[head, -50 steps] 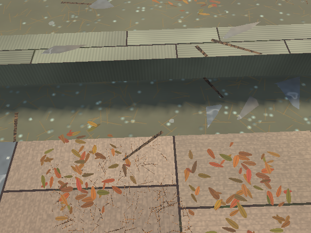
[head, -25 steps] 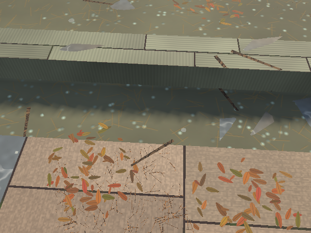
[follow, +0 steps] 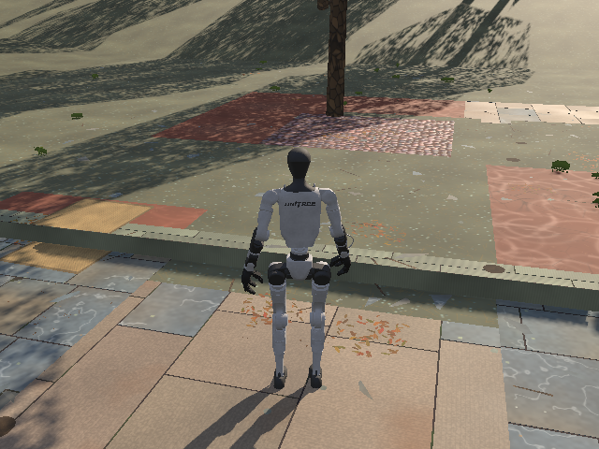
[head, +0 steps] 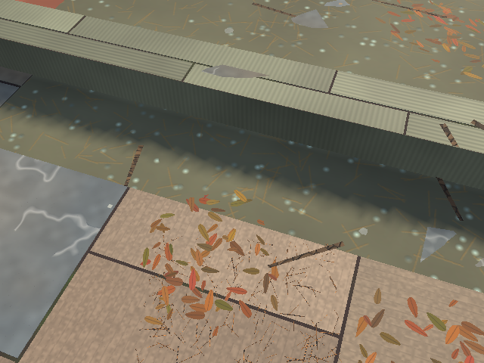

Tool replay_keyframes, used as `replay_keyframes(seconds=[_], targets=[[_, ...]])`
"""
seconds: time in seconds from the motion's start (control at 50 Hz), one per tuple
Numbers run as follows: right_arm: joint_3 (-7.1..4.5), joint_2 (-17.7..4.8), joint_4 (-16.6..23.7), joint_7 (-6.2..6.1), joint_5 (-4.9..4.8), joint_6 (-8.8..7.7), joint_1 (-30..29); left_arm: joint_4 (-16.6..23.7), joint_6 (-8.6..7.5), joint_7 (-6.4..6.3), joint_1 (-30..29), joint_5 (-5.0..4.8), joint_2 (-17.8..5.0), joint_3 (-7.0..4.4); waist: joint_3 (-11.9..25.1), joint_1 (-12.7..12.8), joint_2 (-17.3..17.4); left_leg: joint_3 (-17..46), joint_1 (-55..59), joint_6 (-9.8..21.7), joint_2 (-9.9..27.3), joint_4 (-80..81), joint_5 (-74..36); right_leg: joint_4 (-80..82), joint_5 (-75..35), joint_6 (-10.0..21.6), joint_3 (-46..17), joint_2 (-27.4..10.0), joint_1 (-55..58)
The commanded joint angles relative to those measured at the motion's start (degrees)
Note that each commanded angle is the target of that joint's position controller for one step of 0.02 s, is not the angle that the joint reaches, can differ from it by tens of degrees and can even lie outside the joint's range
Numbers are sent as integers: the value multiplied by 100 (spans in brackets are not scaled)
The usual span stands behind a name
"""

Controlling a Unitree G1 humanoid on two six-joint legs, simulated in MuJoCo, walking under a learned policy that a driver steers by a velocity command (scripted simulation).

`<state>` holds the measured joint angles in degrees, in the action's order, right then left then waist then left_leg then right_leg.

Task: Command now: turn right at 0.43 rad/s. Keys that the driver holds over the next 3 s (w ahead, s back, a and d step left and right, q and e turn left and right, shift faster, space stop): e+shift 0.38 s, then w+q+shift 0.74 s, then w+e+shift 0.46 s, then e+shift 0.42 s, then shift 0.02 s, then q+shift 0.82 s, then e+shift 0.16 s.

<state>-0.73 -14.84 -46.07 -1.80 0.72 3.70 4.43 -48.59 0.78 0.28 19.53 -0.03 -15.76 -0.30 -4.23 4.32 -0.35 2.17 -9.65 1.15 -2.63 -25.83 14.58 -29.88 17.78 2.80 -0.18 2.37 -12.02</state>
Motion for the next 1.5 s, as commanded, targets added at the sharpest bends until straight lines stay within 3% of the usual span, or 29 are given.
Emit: replay_keyframes(seconds=[0.02,0.04,0.08,0.18,0.34,0.38,0.4,0.42,0.44,0.48,0.52,0.58,0.82,0.86,0.92,0.96,1.0,1.02,1.04,1.06,1.1,1.14,1.24,1.32,1.38,1.42,1.46,1.48,1.5], targets=[[-430,-1711,4,-166,-8,-101,841,640,-44,-69,-213,-83,-390,-153,826,-484,1468,1610,1756,1088,2420,587,-3937,-1460,961,6,-137,142,-1709],[-363,-1258,125,-122,-39,-95,785,493,66,-149,-230,46,-804,-280,828,-674,1057,1440,1331,1526,2678,568,-4126,-2864,2052,-78,13,0,-1709],[-166,-647,363,-119,5,-88,100,339,229,-102,-89,69,-844,-424,333,-305,571,522,595,1197,2039,717,-3373,-3520,1453,-214,-141,-215,-1648],[-198,-765,386,-176,95,-174,233,640,385,196,-462,55,-591,-445,161,-422,923,-286,672,994,1794,779,-2870,-2950,693,-558,179,-321,-1838],[-415,-1172,462,115,33,-314,376,1220,431,329,-847,20,-542,-474,440,-477,967,-937,446,563,2189,-140,-2765,-974,536,-124,727,-278,-633],[-448,-1142,439,205,-61,-302,469,1059,328,215,-172,137,-718,-578,736,-18,135,-1363,-309,79,1913,-1683,-1937,254,-476,126,292,-192,593],[-322,-708,631,253,26,-295,688,1014,244,108,224,204,-1530,-757,951,-18,-1466,-1626,-1798,-262,1157,-3262,1306,1087,-879,591,-1833,-1484,1562],[-242,-630,996,228,238,-210,257,1035,190,138,589,43,-1997,-882,1376,255,-1815,-664,-2799,-318,361,-4119,2581,1585,19,1606,-3593,-2507,1647],[-276,-842,940,250,272,-189,-35,1005,191,142,538,51,-1489,-744,1015,335,-915,-216,-3174,-177,701,-4245,2079,1900,2245,1555,-3244,-2397,1597],[-304,-868,701,418,74,-299,119,994,162,50,-170,149,-824,-469,85,-82,-816,-277,-3067,-31,899,-3672,866,2360,2795,1008,-2434,-1881,818],[-329,-905,298,518,133,-330,682,967,-52,-24,-340,180,-854,-436,118,-266,-713,-289,-2724,7,851,-3677,-1,2488,1767,693,-1583,-1558,837],[-364,-761,163,566,-13,-324,704,780,-337,-13,-65,214,-929,-450,-52,-246,-363,252,-3336,91,549,-3807,-458,2592,1216,415,-790,-1604,1245],[-303,-462,441,715,79,-354,-176,146,-673,-108,480,203,-534,-322,-791,-146,-143,-495,-4653,284,687,-3124,-1339,2905,-408,129,1043,-1629,1784],[-225,-366,626,749,73,-369,-476,-30,-676,-125,626,203,-466,-287,-869,-109,-149,-870,-4545,485,671,-2680,-1180,2757,-1632,31,1377,-1568,2067],[-159,-352,764,672,-13,-359,-281,-101,-637,-212,505,194,-682,-279,-302,-455,-421,-1663,-2893,884,47,-1963,-838,1705,-7065,-172,1890,-1546,2151],[-260,-615,539,604,-42,-342,861,-51,-476,-328,326,251,-1108,-387,457,-1137,-759,-1667,-1578,1137,-334,-1915,-129,-3,-9035,-150,1834,-1801,2261],[-593,-1199,-34,443,-23,-434,2912,146,-380,-222,-116,257,-1353,-474,1336,-2095,-532,-882,1143,1513,-506,-1137,618,-3189,-7399,95,1574,-1728,777],[-763,-1505,-45,320,-163,-362,2566,253,-474,-77,-502,234,-644,-324,936,-1780,885,722,1940,1728,351,-525,1229,-5410,-988,-15,1365,-459,-1161],[-824,-2049,182,373,62,-293,2017,1050,-679,4,-565,110,-349,-197,1377,-1081,1373,4276,2983,2908,1524,543,1879,-6962,717,-315,218,301,-3561],[-813,-1800,233,335,28,-330,2156,1181,-834,-10,-1101,193,-627,-181,1310,-1359,88,4553,2885,2713,1750,1107,1781,-6684,212,-216,-583,-172,-3964],[-649,-1217,-18,228,85,-461,2050,1206,-901,-9,-997,212,-597,-128,256,-683,-706,3551,1243,2154,1427,1361,916,-5326,-9,-237,-567,-695,-3476],[-508,-1007,102,119,80,-641,1520,1009,-634,31,-539,421,-509,-66,22,-206,-661,2399,219,1901,901,1423,408,-4773,28,-379,-444,-969,-2896],[-388,-874,-73,296,-45,-1061,1898,1351,-410,206,-1602,225,-291,72,-449,-569,-64,695,-550,1235,274,2066,-2089,-2454,-1558,-261,401,-1174,-2618],[-342,-955,-290,275,-62,-1187,2276,1454,-502,287,-2271,59,-175,99,-265,-950,179,18,522,691,496,2541,-4055,-493,-3031,220,874,-676,-1938],[-408,-1320,-281,98,77,-1158,2051,1166,-541,277,-1749,64,-584,-58,327,-522,649,-446,1791,339,825,1770,-6853,-202,-2592,402,914,21,-1448],[-470,-1471,-161,-21,311,-999,1617,618,-492,219,-114,33,-992,-239,1165,357,900,-624,1986,165,1038,-188,-8327,-442,-1945,532,920,470,-144],[-462,-1402,2,-60,325,-887,777,-78,-397,77,2159,49,-1339,-489,1539,1579,385,-899,534,136,528,-4491,-6491,-115,-1146,991,320,77,1739],[-212,-296,305,90,109,-1059,1287,-172,-327,41,1731,174,-1771,-626,1633,372,-2171,-447,-2969,-344,-643,-7292,1065,-377,-1609,1983,-2536,-1308,3812],[-55,-484,571,126,22,-1181,1470,96,-329,105,1020,186,-1577,-627,2539,210,-1269,520,-3822,-185,-437,-7525,976,989,71,2587,-4723,-1858,4076]])
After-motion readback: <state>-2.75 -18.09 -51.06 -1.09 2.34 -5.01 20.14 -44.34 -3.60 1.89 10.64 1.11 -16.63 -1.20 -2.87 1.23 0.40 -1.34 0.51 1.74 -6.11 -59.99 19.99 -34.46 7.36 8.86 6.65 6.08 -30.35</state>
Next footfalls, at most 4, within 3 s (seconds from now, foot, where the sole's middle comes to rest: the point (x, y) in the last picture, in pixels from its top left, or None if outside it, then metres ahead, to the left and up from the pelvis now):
0.38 right None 0.01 -0.13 -0.77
1.00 left None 0.43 -0.08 -0.77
1.46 right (319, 219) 0.91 -0.15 -0.77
1.82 left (262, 163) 1.14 0.05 -0.77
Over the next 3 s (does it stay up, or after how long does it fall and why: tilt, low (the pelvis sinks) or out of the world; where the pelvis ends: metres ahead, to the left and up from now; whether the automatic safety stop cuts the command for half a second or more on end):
stays up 1.28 -0.25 0.16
